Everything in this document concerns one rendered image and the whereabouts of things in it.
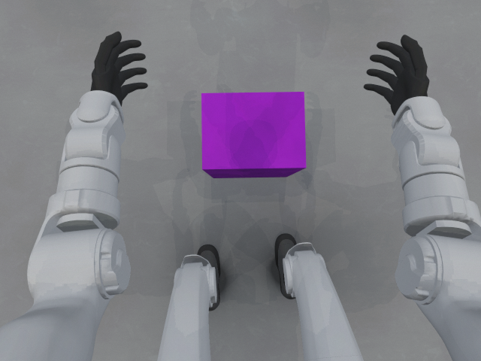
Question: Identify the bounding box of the carton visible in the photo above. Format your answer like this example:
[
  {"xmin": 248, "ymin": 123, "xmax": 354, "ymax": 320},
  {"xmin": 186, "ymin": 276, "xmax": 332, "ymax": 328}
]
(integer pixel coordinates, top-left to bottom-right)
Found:
[{"xmin": 201, "ymin": 92, "xmax": 306, "ymax": 178}]

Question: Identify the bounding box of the left robot upper arm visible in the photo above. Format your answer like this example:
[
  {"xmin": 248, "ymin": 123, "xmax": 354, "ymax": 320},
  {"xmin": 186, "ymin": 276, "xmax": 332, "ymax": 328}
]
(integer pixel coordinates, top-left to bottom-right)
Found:
[{"xmin": 0, "ymin": 228, "xmax": 131, "ymax": 361}]

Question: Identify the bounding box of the right robot upper arm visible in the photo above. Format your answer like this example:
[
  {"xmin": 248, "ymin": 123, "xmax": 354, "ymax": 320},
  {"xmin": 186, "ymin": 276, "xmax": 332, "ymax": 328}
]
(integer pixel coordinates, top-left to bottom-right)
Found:
[{"xmin": 395, "ymin": 234, "xmax": 481, "ymax": 361}]

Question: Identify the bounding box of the robot right shin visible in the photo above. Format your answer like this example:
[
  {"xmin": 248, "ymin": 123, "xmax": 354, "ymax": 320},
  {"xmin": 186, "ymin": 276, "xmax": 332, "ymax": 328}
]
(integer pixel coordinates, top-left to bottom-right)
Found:
[{"xmin": 285, "ymin": 242, "xmax": 325, "ymax": 263}]

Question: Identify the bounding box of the left robot forearm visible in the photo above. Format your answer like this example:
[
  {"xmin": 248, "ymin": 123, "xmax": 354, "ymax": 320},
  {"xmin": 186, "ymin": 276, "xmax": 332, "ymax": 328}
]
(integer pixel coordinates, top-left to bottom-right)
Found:
[{"xmin": 27, "ymin": 90, "xmax": 126, "ymax": 299}]

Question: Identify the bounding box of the robot shin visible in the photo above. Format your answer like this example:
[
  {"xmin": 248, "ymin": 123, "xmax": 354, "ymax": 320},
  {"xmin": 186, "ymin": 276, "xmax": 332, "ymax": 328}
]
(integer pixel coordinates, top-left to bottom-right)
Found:
[
  {"xmin": 174, "ymin": 255, "xmax": 210, "ymax": 279},
  {"xmin": 285, "ymin": 242, "xmax": 325, "ymax": 263}
]

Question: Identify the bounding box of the right robot forearm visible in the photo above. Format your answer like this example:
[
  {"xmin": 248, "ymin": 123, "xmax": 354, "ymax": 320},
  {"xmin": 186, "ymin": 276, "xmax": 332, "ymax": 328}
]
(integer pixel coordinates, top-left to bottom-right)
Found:
[{"xmin": 391, "ymin": 96, "xmax": 481, "ymax": 241}]

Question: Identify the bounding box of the robot left hand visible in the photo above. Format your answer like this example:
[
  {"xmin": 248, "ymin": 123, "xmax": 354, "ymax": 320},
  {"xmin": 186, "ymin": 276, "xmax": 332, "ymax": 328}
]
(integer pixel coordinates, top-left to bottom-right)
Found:
[{"xmin": 90, "ymin": 32, "xmax": 148, "ymax": 107}]

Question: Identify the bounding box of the robot left shin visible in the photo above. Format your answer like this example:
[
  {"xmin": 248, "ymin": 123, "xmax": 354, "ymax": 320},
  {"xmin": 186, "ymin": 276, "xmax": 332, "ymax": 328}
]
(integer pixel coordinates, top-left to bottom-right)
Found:
[{"xmin": 174, "ymin": 255, "xmax": 210, "ymax": 279}]

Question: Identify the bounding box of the robot right hand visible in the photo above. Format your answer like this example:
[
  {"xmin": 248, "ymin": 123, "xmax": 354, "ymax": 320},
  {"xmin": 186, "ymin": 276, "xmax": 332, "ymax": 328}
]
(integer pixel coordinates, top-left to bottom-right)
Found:
[{"xmin": 364, "ymin": 35, "xmax": 429, "ymax": 115}]

